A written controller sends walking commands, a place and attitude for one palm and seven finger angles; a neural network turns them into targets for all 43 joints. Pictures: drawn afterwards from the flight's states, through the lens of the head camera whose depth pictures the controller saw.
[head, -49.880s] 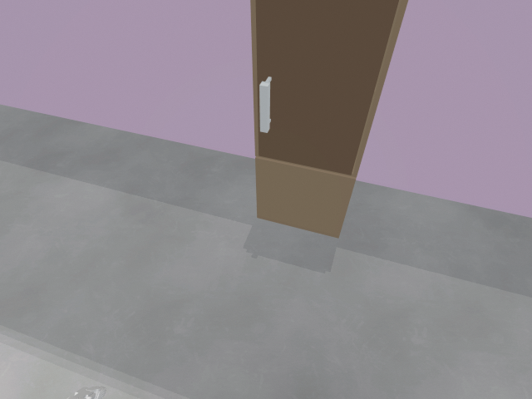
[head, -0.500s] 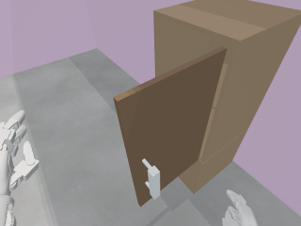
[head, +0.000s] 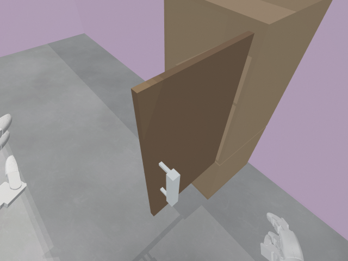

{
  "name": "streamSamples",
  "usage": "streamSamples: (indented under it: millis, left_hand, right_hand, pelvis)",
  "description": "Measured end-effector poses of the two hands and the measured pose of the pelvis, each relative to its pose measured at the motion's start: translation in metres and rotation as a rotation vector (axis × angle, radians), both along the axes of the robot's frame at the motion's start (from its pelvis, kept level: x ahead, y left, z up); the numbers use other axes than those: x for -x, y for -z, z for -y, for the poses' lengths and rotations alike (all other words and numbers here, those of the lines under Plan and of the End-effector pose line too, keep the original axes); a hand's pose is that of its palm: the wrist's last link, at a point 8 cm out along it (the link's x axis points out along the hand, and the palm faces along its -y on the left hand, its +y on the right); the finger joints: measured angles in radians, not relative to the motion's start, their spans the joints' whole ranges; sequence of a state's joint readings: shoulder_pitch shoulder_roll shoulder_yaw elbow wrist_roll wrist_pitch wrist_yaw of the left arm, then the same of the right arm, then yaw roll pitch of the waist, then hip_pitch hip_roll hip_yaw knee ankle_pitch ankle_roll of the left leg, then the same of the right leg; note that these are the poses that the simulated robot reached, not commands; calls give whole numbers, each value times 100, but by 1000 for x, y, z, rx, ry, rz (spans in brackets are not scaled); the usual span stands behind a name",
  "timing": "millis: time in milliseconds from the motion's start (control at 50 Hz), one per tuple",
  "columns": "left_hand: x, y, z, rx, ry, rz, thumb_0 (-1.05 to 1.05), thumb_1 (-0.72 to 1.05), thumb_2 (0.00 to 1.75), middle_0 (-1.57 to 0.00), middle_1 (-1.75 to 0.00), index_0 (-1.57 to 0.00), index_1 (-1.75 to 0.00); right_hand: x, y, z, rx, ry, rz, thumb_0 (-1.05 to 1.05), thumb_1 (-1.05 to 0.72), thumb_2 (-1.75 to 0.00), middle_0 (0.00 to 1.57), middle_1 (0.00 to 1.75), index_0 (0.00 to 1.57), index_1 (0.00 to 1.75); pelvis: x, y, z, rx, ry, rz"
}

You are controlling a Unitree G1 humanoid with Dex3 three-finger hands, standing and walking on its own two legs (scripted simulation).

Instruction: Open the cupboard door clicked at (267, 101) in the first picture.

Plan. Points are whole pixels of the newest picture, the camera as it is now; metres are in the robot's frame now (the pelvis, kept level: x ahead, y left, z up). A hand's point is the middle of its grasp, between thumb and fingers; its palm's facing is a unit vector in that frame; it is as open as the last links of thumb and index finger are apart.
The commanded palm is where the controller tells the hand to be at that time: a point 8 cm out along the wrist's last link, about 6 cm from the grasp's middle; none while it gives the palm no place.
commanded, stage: step back with the hand held close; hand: left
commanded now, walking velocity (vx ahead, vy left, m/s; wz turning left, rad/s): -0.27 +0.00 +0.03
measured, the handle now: (167, 184) +0.35 +0.04 -0.10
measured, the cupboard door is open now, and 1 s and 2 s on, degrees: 92 92 92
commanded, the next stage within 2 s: stop stepping back and stand still in 0.76 s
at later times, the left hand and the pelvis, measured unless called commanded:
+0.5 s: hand out of the picture +0.10 +0.28 +0.16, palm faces +0.49 -0.75 -0.44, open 7.4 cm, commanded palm +0.03 +0.32 +0.18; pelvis -0.08 +0.01 -0.02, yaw +5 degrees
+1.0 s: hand out of the picture +0.05 +0.26 +0.17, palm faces +0.34 -0.85 -0.41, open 7.4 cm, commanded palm -0.02 +0.31 +0.18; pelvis -0.18 +0.01 -0.01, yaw -3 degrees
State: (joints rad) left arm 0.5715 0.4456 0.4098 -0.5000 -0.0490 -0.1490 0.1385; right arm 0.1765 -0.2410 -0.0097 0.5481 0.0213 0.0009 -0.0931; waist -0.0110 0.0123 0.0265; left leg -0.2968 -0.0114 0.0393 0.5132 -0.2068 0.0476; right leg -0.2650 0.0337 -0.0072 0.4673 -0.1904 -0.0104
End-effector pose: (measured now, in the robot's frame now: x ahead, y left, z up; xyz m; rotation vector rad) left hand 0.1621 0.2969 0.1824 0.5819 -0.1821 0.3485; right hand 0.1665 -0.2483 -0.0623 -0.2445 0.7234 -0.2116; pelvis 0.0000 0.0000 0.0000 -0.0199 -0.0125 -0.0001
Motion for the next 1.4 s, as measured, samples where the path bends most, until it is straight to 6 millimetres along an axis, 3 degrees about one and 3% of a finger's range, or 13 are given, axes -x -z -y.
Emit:
streamSamples:
  millis: [220,360,500,680,800,840,900,1020,1080,1160,1260,1320,1400]
  left_hand:
    - [50,8,-19,-19,-56,59,2,89,90,-21,-31,-22,-31]
    - [85,6,-24,-37,-111,102,2,89,90,-21,-31,-22,-31]
    - [104,5,-21,4,-65,141,2,89,90,-21,-31,-21,-31]
    - [137,-9,-39,-44,-69,167,2,89,90,-21,-31,-22,-31]
    - [158,1,-23,37,-62,171,2,89,90,-21,-31,-21,-30]
    - [159,5,-12,34,-19,183,2,89,90,-21,-31,-21,-30]
    - [154,2,-2,53,50,194,2,89,90,-21,-31,-21,-30]
    - [146,-1,-3,37,152,162,1,89,90,-21,-31,-21,-31]
    - [157,-4,-1,17,164,105,2,89,90,-21,-31,-21,-31]
    - [189,-9,5,-31,158,24,2,89,90,-21,-31,-21,-31]
    - [223,-11,3,-48,104,33,2,89,90,-22,-31,-22,-31]
    - [225,-7,-6,5,32,83,1,89,90,-22,-31,-22,-31]
    - [219,3,-12,77,-8,121,1,89,90,-21,-31,-22,-31]
  right_hand:
    - [41,13,-25,10,-69,-6,2,-90,-90,20,30,21,30]
    - [52,26,-36,-14,-134,-17,2,-90,-90,21,30,21,30]
    - [63,18,-38,6,-143,-8,2,-90,-90,21,30,21,30]
    - [86,4,-47,8,-144,41,2,-90,-90,20,30,21,30]
    - [107,6,-53,-36,-183,65,2,-90,-90,20,30,21,30]
    - [119,13,-49,-38,-179,59,1,-90,-90,21,30,21,30]
    - [148,13,-43,-32,-121,5,1,-90,-90,21,30,21,30]
    - [209,4,-24,-3,28,17,2,-90,-90,21,30,21,30]
    - [243,-4,-17,3,67,19,2,-91,-90,20,30,21,30]
    - [280,-2,-8,1,99,-9,2,-90,-90,20,30,21,30]
    - [313,19,3,9,100,-119,2,-90,-90,20,30,20,30]
    - [323,24,4,10,108,-142,2,-91,-90,20,30,20,30]
    - [322,25,0,25,104,-111,2,-91,-90,20,30,20,30]
  pelvis:
    - [36,11,-11,17,-50,11]
    - [57,17,-7,21,-82,15]
    - [78,15,-13,28,-91,6]
    - [110,11,-15,64,-86,-13]
    - [143,13,-6,30,-11,-78]
    - [159,18,-4,11,37,-79]
    - [164,12,-8,6,42,-55]
    - [186,9,-14,0,67,-18]
    - [199,1,-13,8,73,-7]
    - [212,-4,-10,0,65,-12]
    - [231,-2,-11,-27,93,-8]
    - [232,-3,-13,-40,89,-8]
    - [233,0,-18,-36,58,-5]
